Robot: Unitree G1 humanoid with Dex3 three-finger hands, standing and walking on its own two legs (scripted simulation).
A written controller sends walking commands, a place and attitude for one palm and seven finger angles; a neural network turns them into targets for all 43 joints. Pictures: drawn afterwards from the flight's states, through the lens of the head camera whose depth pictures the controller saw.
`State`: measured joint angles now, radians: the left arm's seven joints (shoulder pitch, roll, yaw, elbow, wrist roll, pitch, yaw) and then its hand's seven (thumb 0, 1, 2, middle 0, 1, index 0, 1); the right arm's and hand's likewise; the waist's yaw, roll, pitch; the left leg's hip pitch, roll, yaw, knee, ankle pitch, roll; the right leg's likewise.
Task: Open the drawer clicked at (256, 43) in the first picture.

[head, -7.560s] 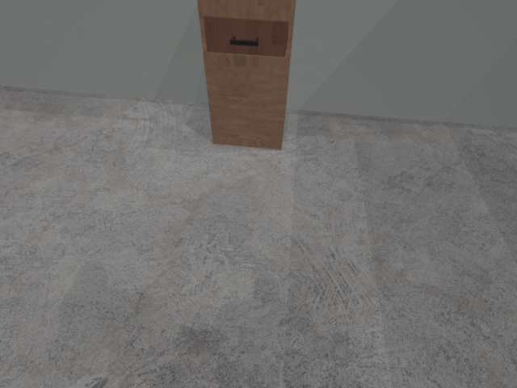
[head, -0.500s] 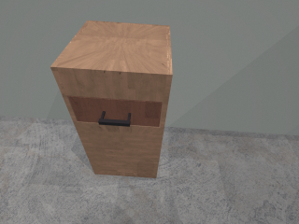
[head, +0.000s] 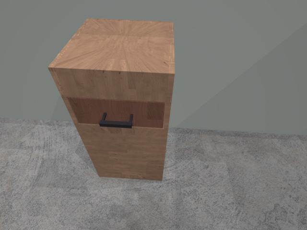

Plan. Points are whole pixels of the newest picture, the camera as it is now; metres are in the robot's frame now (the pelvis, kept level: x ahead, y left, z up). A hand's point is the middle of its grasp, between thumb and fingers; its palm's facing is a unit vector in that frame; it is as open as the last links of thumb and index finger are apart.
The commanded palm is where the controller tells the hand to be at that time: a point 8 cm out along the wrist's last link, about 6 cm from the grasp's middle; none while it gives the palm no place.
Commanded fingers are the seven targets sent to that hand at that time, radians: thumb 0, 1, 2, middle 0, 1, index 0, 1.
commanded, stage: raise the hand with hooked fingers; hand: left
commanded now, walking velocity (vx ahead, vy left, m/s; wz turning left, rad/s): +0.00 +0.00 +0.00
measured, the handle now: (116, 120) +0.55 +0.18 -0.11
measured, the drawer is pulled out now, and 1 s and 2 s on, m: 0.00 0.00 0.00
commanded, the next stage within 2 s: move the hooked fingers above the handle in 1.78 s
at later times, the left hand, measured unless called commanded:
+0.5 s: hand (76, 222) +0.15 +0.20 -0.05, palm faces -0.03 -0.07 -1.00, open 9.7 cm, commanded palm +0.17 +0.19 +0.01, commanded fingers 0.00 0.15 0.58 -0.25 -0.78 -0.25 -0.78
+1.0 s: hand (103, 153) +0.31 +0.16 +0.03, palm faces +0.12 -0.10 -0.99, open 12.6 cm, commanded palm +0.27 +0.17 +0.08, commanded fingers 0.00 -0.43 0.33 -0.29 -1.15 -0.29 -1.15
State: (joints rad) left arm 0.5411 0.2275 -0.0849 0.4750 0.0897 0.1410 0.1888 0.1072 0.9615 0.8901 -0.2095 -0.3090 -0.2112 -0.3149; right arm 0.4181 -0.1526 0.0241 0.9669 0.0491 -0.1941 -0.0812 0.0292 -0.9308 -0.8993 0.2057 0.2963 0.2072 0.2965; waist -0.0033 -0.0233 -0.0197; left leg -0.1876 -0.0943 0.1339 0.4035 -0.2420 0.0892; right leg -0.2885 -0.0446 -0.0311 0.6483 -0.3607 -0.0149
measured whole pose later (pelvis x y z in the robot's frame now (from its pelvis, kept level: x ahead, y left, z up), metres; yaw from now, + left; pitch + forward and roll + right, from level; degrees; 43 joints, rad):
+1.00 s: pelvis +0.02 -0.05 -0.02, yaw -7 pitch +12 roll +3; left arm 0.25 0.38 0.03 -0.04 0.95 0.01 0.39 0.00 -0.21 0.43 -0.30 -1.01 -0.30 -1.01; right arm 0.14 -0.32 -0.07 0.65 -0.02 0.09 -0.03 0.01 -0.91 -0.90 0.20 0.30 0.20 0.30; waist 0.03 0.05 -0.12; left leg -0.49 -0.09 -0.07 0.70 -0.39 0.02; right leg -0.57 0.12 0.08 0.76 -0.38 -0.11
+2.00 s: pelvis +0.02 +0.05 +0.00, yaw -4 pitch +4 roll -1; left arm -0.15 0.44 -0.10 0.16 0.96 0.08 0.09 0.00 -0.50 0.30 -0.32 -1.20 -0.32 -1.20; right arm 0.18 -0.24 0.00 0.63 0.01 0.13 -0.01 0.01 -0.91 -0.90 0.20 0.30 0.20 0.30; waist 0.08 0.07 -0.03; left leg -0.30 -0.16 -0.08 0.52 -0.28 0.12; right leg -0.33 0.02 0.06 0.52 -0.27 -0.01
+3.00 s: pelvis +0.01 -0.02 -0.04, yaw -5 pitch +17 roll +0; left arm -0.51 0.50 0.00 0.79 1.09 -0.18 0.32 0.00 -0.49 0.30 -0.32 -1.20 -0.32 -1.20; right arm 0.25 -0.27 -0.06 0.66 0.00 0.11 -0.07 0.01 -0.91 -0.90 0.20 0.30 0.21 0.30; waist -0.03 0.03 -0.16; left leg -0.70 -0.09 -0.09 0.82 -0.41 0.04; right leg -0.73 0.11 0.02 0.79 -0.36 -0.07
